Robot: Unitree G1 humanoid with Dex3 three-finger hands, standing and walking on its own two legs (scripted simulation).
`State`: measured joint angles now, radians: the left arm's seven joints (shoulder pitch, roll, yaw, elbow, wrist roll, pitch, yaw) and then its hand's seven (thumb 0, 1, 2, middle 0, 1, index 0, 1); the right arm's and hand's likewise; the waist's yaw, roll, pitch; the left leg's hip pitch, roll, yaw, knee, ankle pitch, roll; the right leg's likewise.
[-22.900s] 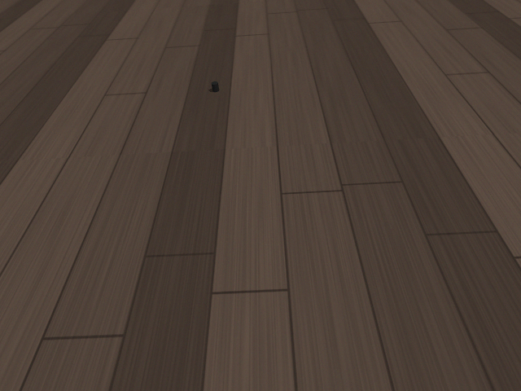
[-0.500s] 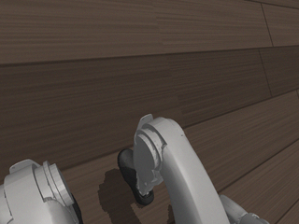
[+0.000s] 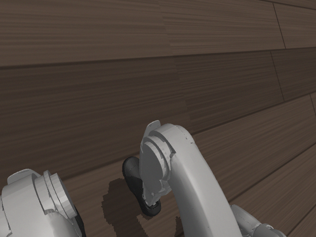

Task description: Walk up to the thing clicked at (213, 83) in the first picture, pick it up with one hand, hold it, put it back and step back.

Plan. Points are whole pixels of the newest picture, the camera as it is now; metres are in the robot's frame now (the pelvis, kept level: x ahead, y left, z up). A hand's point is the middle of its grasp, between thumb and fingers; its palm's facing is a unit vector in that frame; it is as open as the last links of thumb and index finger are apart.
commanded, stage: close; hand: left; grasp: from above
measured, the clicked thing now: out of the picture +0.45 +0.34 -0.28
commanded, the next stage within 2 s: settle in 0.54 s
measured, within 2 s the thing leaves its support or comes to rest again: leaves its support in 0.90 s
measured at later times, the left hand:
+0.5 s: hand out of the picture +0.44 +0.34 -0.26, palm faces -0.44 -0.18 -0.88, open 6.6 cm
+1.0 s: hand out of the picture +0.45 +0.35 -0.24, palm faces -0.39 -0.18 -0.90, open 6.3 cm
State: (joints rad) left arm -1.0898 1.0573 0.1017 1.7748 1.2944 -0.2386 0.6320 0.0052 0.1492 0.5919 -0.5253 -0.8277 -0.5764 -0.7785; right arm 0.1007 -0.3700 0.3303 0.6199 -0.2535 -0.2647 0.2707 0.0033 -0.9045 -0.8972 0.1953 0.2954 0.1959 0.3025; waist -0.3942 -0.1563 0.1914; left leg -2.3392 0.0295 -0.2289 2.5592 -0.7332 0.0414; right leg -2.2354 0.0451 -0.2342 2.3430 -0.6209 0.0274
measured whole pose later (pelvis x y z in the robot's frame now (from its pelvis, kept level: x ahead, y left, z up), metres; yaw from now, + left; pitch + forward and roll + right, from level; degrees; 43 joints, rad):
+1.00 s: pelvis +0.00 +0.00 +0.00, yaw +0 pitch +29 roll -16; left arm -1.04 1.02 0.14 1.65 1.27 -0.21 0.57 -0.05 0.37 0.29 -0.80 -0.53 -1.02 -0.51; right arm 0.14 -0.36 0.30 0.63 -0.24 -0.25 0.27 0.00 -0.92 -0.90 0.20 0.30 0.20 0.30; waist -0.38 -0.13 0.15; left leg -2.35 0.02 -0.23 2.54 -0.73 0.04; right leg -2.24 0.04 -0.23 2.33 -0.63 0.02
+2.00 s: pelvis +0.00 -0.01 +0.05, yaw +8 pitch +35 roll -8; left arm -0.89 0.71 0.05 1.23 1.15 -0.15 0.19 -0.05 0.36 0.29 -0.83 -0.47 -1.07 -0.46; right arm 0.21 -0.30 0.06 0.68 -0.08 -0.01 0.15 0.00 -0.93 -0.90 0.20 0.30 0.20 0.30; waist -0.21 0.04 -0.10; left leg -2.26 0.00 -0.08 2.31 -0.67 0.04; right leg -2.19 0.00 -0.10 2.21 -0.63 0.01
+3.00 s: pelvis +0.03 +0.00 +0.36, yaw +13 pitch +18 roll -2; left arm -0.36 0.45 -0.15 0.81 1.00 -0.01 0.11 -0.05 0.37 0.30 -0.80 -0.52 -1.03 -0.56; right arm 0.25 -0.25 -0.02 0.72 0.05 -0.03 -0.05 0.01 -0.92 -0.90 0.20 0.30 0.20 0.30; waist -0.07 0.04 -0.16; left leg -1.05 0.01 0.00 1.24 -0.50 0.03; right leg -1.03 0.02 -0.01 1.19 -0.46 0.01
